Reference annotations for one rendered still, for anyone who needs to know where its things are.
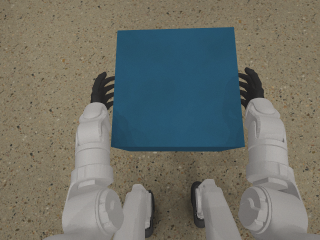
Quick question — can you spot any carton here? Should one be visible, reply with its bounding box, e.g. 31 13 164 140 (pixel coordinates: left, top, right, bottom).
111 27 245 152

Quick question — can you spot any left robot hand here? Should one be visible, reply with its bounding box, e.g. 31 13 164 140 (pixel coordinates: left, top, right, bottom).
90 72 115 110

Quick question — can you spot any right robot forearm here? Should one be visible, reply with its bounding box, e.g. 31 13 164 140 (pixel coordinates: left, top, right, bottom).
244 97 308 227

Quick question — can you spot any left robot forearm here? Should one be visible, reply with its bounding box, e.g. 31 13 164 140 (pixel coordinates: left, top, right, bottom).
62 102 114 232

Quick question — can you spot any left robot upper arm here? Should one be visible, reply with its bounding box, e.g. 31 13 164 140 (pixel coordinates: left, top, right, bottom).
42 187 124 240

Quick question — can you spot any right robot upper arm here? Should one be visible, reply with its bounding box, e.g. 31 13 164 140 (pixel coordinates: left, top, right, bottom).
238 185 320 240

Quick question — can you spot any right robot foot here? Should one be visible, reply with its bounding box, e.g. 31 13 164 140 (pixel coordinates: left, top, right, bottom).
191 181 205 229

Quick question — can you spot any right robot hand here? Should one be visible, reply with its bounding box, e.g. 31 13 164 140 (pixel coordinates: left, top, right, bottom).
238 67 264 110

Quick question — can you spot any right robot thigh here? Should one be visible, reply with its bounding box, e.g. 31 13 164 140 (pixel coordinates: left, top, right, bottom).
195 184 242 240

